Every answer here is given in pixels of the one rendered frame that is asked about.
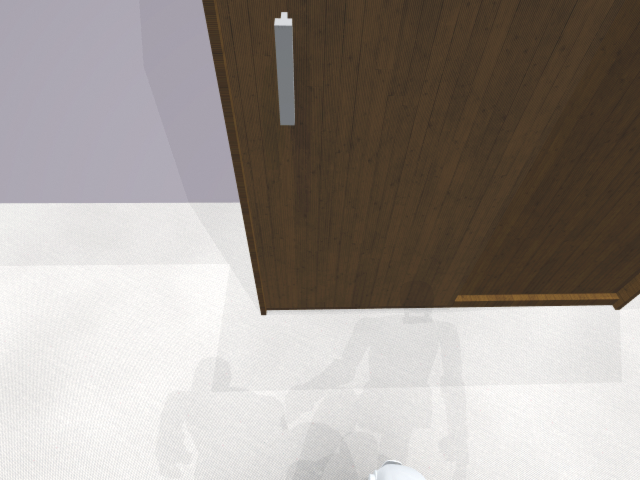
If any handle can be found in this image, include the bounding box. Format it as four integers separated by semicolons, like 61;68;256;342
274;12;295;125

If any robot right shin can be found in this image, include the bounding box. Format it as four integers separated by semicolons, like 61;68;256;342
381;460;402;468

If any wardrobe door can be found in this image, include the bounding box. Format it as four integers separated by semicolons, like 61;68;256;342
216;0;626;308
458;0;640;295

